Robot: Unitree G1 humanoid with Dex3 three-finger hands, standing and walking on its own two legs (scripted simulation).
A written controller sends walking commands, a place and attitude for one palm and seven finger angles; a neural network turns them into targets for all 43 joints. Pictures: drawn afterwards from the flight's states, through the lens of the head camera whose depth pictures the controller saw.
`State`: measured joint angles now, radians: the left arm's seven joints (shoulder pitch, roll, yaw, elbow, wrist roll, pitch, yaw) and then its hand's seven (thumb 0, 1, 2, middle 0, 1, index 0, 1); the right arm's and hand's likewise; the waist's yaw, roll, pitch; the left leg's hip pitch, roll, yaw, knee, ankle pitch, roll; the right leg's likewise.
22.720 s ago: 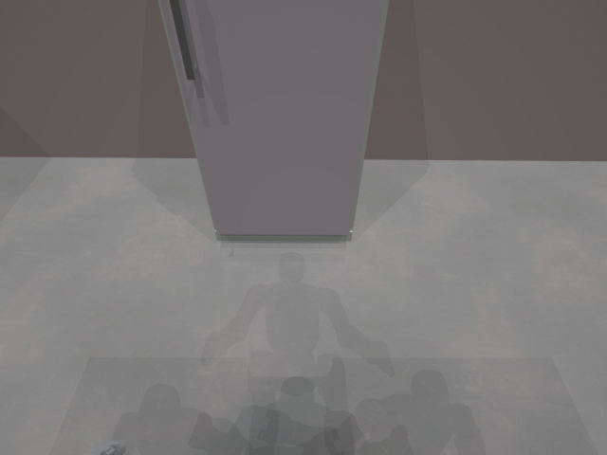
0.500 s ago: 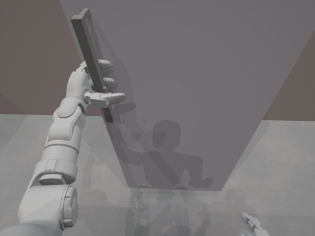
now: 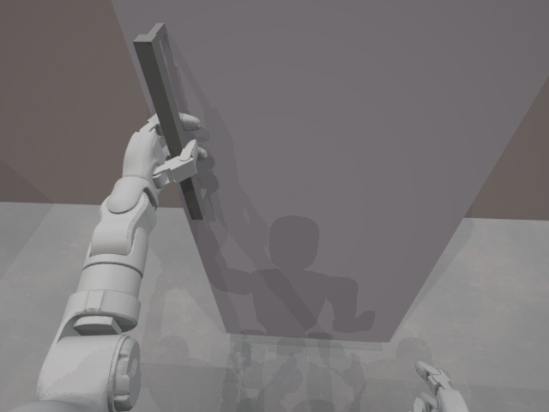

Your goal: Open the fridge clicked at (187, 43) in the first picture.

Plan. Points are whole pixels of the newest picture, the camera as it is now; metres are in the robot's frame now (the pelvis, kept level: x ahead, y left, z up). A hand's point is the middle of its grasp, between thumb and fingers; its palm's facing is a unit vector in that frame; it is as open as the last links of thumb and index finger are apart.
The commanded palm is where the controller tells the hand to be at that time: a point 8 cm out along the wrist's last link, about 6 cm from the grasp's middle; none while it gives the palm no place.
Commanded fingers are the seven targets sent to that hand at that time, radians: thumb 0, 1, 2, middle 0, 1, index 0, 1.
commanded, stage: grip the handle and tug to test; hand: left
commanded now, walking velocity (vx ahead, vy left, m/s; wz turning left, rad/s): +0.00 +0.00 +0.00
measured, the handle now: (182, 138) +0.46 +0.17 +0.18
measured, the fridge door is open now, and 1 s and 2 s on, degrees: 0 0 31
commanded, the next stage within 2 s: pull the door a little, standing still in 0.60 s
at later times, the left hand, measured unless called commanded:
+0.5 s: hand (190, 163) +0.41 +0.15 +0.17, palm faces +0.01 -1.00 -0.01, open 5.6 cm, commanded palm +0.36 +0.20 +0.17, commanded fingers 0.00 0.90 0.90 -0.45 -1.40 -0.45 -1.40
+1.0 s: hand (189, 164) +0.41 +0.15 +0.17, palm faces +0.00 -1.00 -0.02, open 5.6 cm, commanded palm +0.35 +0.20 +0.17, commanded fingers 0.00 0.90 0.90 -0.45 -1.40 -0.45 -1.40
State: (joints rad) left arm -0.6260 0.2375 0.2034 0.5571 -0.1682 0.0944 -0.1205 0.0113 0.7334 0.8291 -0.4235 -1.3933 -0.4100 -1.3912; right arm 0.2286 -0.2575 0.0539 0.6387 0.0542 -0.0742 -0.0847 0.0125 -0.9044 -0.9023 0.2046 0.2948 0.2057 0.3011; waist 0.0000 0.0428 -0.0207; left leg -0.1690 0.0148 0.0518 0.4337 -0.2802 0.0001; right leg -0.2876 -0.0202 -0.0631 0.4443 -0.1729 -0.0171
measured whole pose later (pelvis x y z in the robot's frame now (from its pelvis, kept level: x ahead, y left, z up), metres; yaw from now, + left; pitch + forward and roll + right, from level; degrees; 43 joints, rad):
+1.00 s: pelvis +0.04 +0.01 +0.00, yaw -1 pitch +1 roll +0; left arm -0.37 0.19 0.19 0.13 -0.17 0.28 -0.08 0.01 0.76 0.79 -0.36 -1.40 -0.33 -1.40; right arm 0.18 -0.24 0.05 0.58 0.04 0.01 -0.06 0.01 -0.91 -0.90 0.20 0.29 0.21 0.30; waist 0.00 0.06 -0.05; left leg -0.10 0.02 0.07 0.40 -0.32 0.00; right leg -0.23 -0.01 -0.04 0.42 -0.21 0.00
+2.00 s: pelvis -0.10 -0.04 +0.00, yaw +9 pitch +0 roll -1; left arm 0.16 0.22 -0.12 -0.48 0.04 -0.03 0.07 -0.05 0.61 0.73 -0.46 -1.40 -0.23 -1.33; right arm 0.22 -0.14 0.02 0.59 -0.03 0.01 -0.07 0.01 -0.91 -0.90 0.20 0.29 0.20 0.30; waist -0.10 0.03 0.06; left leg -0.32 0.01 -0.13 0.45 -0.13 -0.02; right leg -0.51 0.04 0.00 0.99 -0.33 0.02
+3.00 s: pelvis -0.07 -0.48 -0.01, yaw +55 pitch -2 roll -1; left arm 0.00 0.24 0.00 -0.51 0.04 -0.13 0.04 -0.07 0.61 0.81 -0.47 -1.40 -0.22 -1.33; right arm 0.09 -0.13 -0.02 0.59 -0.02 -0.13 -0.05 0.01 -0.91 -0.90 0.20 0.29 0.20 0.30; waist -0.03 -0.06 0.26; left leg -0.30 0.06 0.03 0.61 -0.28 -0.02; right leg -0.58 0.00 -0.04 1.13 -0.43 0.03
